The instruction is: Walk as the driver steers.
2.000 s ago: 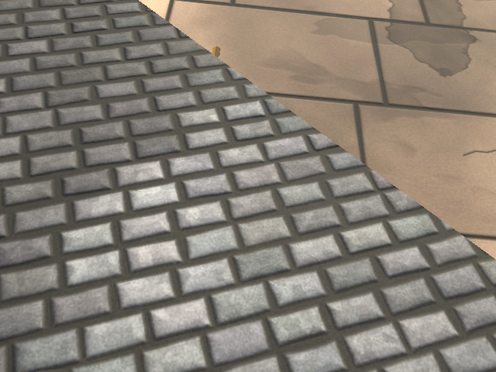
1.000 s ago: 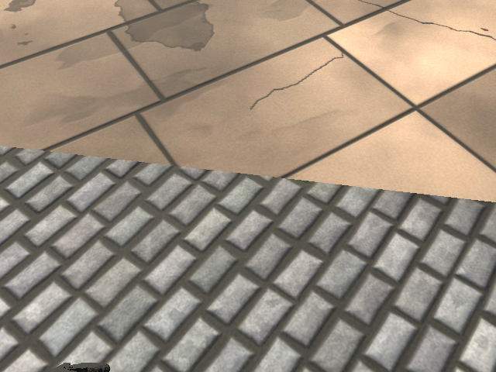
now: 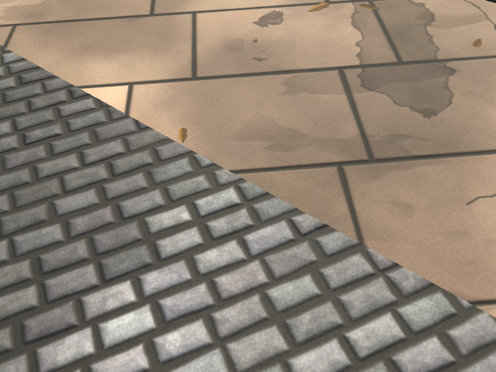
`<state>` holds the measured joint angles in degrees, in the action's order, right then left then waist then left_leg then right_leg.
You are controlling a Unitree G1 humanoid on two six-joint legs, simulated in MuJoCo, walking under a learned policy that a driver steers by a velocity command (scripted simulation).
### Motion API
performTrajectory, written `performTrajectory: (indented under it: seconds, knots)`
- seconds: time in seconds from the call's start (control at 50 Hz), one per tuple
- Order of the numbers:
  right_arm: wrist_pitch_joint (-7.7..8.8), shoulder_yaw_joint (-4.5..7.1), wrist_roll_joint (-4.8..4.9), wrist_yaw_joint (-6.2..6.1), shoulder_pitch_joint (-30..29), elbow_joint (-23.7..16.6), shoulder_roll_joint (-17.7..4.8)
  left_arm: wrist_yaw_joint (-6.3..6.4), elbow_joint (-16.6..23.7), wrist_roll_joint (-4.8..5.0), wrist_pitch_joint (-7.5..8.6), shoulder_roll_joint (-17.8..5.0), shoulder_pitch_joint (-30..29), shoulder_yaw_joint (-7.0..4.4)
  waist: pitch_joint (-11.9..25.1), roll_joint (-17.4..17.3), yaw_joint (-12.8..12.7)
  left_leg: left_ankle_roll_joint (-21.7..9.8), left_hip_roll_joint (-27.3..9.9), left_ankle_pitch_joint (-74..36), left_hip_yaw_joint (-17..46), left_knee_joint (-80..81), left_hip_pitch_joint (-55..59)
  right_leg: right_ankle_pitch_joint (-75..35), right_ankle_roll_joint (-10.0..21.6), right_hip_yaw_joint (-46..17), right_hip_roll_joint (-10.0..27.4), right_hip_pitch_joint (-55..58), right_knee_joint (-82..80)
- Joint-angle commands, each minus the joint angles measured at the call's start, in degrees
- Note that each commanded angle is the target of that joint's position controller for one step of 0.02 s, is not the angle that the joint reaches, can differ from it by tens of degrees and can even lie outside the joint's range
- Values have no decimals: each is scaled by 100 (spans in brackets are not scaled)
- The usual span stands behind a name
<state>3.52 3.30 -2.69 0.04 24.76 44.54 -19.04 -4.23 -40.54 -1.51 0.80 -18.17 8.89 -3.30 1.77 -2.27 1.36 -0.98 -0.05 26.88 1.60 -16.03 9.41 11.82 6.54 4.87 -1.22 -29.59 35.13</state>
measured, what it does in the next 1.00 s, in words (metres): walks ahead, turning right: left foot, then right foot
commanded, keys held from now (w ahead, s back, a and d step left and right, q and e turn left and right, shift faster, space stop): w+e+shift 0.38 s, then w+shift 0.24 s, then w+q+shift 0.38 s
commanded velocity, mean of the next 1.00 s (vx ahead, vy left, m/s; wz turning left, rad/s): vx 0.97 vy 0.00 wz -0.29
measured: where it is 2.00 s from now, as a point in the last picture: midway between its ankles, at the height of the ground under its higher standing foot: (359, 134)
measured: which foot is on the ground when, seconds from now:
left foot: down 0.00-0.02, up 0.04-0.42, down 0.44-0.84, up 0.86-1.00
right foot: down 0.00-0.46, up 0.48-0.80, down 0.82-1.00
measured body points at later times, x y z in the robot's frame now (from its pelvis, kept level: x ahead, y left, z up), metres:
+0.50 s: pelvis +0.45 -0.09 -0.01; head +0.49 -0.11 +0.44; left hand +0.54 +0.21 -0.13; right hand +0.57 -0.39 -0.08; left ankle +0.60 -0.02 -0.72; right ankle +0.16 -0.09 -0.62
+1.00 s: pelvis +0.86 -0.29 +0.02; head +0.88 -0.30 +0.46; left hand +1.03 -0.06 -0.10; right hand +0.87 -0.58 -0.11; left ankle +0.93 -0.20 -0.65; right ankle +0.78 -0.37 -0.72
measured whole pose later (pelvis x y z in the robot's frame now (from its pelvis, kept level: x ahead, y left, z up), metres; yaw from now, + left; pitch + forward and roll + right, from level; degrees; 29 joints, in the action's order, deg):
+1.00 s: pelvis +0.86 -0.29 +0.02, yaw -19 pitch +0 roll -2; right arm 0.8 3.3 -3.0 3.2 11.9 47.3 -17.6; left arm 0.5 -48.6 -1.9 7.7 -15.5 16.3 -2.5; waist -2.5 -2.7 1.3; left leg -3.2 -3.1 11.8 -1.7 -63.1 -33.6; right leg 19.7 0.7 7.6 -0.1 -8.2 28.4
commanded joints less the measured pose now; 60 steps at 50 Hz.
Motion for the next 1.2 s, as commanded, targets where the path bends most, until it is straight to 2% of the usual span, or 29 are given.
performTrajectory:
  seconds: [0.02,0.04,0.1,0.18,0.26,0.36,0.4,0.44,0.46,0.48,0.5,0.54,0.66,0.68,0.72,0.76,0.78,0.82,0.84,0.86,0.88,0.92,0.94,0.98,1.0,1.06,1.14,1.18,1.2]
  knots:
    - [127,15,74,-26,-386,-627,-483,227,-373,-62,116,-1574,2711,-478,1113,1462,-1294,-210,-384,-4591,-782,-5093,-3481,3048,881,-2332,754,4321,-826]
    - [251,-72,-14,54,-483,-767,-175,164,-358,45,139,-1560,2317,-421,1035,2364,-734,-96,589,-484,32,-6092,-5169,4339,1124,-5524,1479,4676,-2337]
    - [401,-124,-79,95,-1310,-836,-513,220,-248,69,162,-1057,1623,-348,-96,102,-495,-201,-342,-1380,452,-5907,-5506,1782,956,-3926,1237,3376,-2168]
    - [63,-261,-233,170,-1415,-910,-315,312,-331,150,310,-764,1580,-204,-592,423,-117,178,-564,-1230,166,-5011,-5143,671,981,-3008,554,2194,-2498]
    - [64,-407,-86,251,-2749,-1418,-157,374,-413,183,340,-813,1869,-234,-1057,357,-429,441,-356,-2170,-306,-3173,-5009,-1293,927,-2626,256,1667,-2723]
    - [116,-412,49,219,-3122,-1586,-197,449,-618,257,340,-1019,1985,-292,-532,501,-579,163,115,-3140,-357,-1690,-3683,-4010,531,-2636,398,2424,-2288]
    - [100,-245,94,81,-2042,-1285,-578,477,-612,217,363,-1276,1775,-330,284,589,-32,16,408,-2568,-286,-1644,-2002,-5534,246,-2622,414,2569,-1102]
    - [97,48,106,-179,350,-635,-1056,458,-605,46,456,-1264,1270,-323,1247,531,1230,-148,-154,-1619,-35,-1873,440,-4875,123,-2326,185,1662,1578]
    - [134,176,-106,-259,1086,-464,-1415,459,-490,67,509,-277,1486,-103,1830,-898,1121,-493,-1612,750,1953,-1540,1580,-536,54,-1854,-427,422,3937]
    - [117,228,-114,-152,453,-470,-1622,392,-260,304,487,-93,2183,41,2235,-2231,367,-1077,-2551,1144,5160,-134,1658,1425,-61,-1563,-790,-639,4808]
    - [114,175,-11,-83,-282,-578,-967,442,-417,118,410,-541,1642,3,1246,-1029,377,-1108,-2160,1394,4596,-93,810,795,22,-1436,-242,-1008,4736]
    - [128,66,-6,-20,-408,-320,-392,316,-258,-69,330,-564,635,3,189,262,390,-1037,-1636,62,2965,-61,-563,380,20,-1271,74,-932,4243]
    - [361,-77,193,16,87,451,-146,123,462,-187,153,-196,-451,245,-814,-10,-135,-920,-988,-1625,1107,674,-2030,197,-227,-1095,329,-1124,2356]
    - [377,-2,218,13,-148,411,-504,75,700,-211,187,-153,-558,342,-857,-462,-380,-1054,-1074,-1647,1141,817,-2461,-195,-298,-843,521,-720,1486]
    - [429,108,246,63,-349,325,-826,-84,716,-90,248,-261,-902,362,-935,-115,-325,-956,-809,-2186,718,1411,-3753,-1133,-443,-204,163,1314,452]
    - [479,156,239,143,-642,242,-1077,-28,189,-111,222,-412,268,216,-407,-171,-937,-808,-872,-3944,313,632,-4074,-2255,-349,-292,-5,3024,1309]
    - [461,135,254,199,-506,261,-940,71,39,-23,248,-660,383,120,-165,184,-841,-754,-425,-4458,90,-85,-3515,-2543,-304,-214,-69,2986,910]
    - [293,182,256,65,-1217,223,-1035,299,-470,-157,432,-933,2194,-36,636,-289,-1821,-469,-414,-4542,377,-3271,-2680,-2853,-136,-946,457,3696,113]
    - [184,7,449,132,-630,170,-264,423,-549,-408,564,-1270,2608,-138,1050,1386,-1676,-107,137,-2916,73,-6127,-4617,-1358,-70,-1730,1046,5498,-593]
    - [103,-171,540,80,406,245,292,404,-286,-279,602,-1054,2011,-125,1559,2566,-914,-107,274,167,252,-7255,-6137,1156,182,-3941,2473,6059,-1378]
    - [25,-73,309,-45,-327,382,-161,433,-84,-177,606,-509,1455,-39,427,1172,-919,-132,-241,8,340,-6856,-6321,568,3,-3153,2221,4921,-1582]
    - [-151,88,-48,62,-653,365,-522,473,-123,-37,651,-605,558,-139,-341,327,-265,-127,-493,-299,176,-5848,-5989,903,143,-2670,1936,3241,-2007]
    - [-194,140,-120,194,-991,89,-511,527,-137,-33,763,-737,187,-170,-609,762,-15,-136,-553,-815,171,-5190,-5771,978,27,-2177,1810,2669,-2114]
    - [-323,145,-92,459,-1078,-142,-370,524,-318,51,921,-651,-322,-171,-801,1083,474,-266,-555,-1980,-271,-4100,-4328,914,-38,-1017,1371,1499,-2631]
    - [-401,238,-128,483,-213,158,-397,522,-377,-12,995,-579,-601,-198,-277,1044,877,-426,-416,-2912,-792,-4699,-3536,540,43,-632,1170,1441,-2106]
    - [-217,180,138,437,-211,381,-14,476,-771,58,1314,-58,-550,-118,-464,297,942,-399,-144,-6228,-1001,-2750,-1845,1507,-545,724,440,513,-1297]
    - [-424,334,51,337,918,820,-472,511,-944,163,1010,-335,-755,-136,-291,287,1444,-851,-153,-5476,-890,-2064,-750,-1298,-463,910,819,1103,1511]
    - [-435,417,112,321,2261,1227,-483,542,-808,42,645,-272,-1319,-85,-436,-785,2303,-1535,-365,-5336,-404,-325,170,906,-530,1042,10,352,5291]
    - [-348,392,74,327,2079,1321,-686,524,-565,-139,519,80,-1306,35,-963,-1453,1837,-1377,-84,-4525,-508,-1051,94,2722,-317,634,-166,-742,6563]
